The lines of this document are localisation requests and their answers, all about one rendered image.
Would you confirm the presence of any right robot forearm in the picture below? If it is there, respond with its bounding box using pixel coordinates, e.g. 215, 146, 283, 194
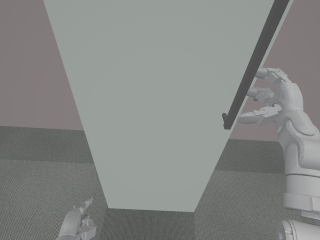
275, 111, 320, 226

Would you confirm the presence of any robot left hand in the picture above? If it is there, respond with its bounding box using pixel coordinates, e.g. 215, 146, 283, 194
58, 197, 97, 240

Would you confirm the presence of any fridge door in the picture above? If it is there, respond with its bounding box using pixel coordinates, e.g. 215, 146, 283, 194
43, 0, 294, 212

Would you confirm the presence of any handle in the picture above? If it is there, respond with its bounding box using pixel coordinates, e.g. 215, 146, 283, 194
222, 0, 290, 130

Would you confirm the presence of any robot right upper arm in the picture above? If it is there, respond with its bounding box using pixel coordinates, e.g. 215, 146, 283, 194
275, 219, 320, 240

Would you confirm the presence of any robot right hand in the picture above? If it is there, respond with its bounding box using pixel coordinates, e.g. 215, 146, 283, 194
237, 67, 304, 126

